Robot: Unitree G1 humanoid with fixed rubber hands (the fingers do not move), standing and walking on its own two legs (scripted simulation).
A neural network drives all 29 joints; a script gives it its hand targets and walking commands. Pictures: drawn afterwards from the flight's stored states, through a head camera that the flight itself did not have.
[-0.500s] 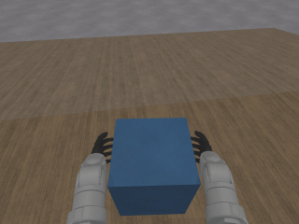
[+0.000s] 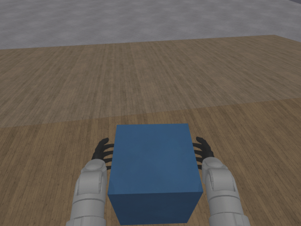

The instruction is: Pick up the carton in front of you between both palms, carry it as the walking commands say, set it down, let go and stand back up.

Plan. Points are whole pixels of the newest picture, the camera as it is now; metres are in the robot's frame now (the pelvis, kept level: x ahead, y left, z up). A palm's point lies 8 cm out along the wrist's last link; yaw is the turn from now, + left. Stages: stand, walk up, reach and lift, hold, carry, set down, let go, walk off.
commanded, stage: reach and lift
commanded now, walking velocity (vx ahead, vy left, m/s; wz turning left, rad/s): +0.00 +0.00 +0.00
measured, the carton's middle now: (153, 175) +0.29 +0.00 -0.04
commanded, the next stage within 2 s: hold in 0.08 s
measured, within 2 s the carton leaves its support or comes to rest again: neither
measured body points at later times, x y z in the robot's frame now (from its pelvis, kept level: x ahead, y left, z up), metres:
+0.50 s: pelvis -0.01 +0.00 +0.00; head -0.06 +0.00 +0.45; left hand +0.29 +0.15 +0.04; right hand +0.29 -0.15 +0.04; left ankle +0.01 +0.13 -0.75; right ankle +0.00 -0.13 -0.75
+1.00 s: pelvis +0.06 +0.01 -0.02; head +0.02 +0.01 +0.43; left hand +0.36 +0.16 +0.08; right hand +0.35 -0.15 +0.08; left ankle +0.01 +0.14 -0.75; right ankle +0.01 -0.12 -0.75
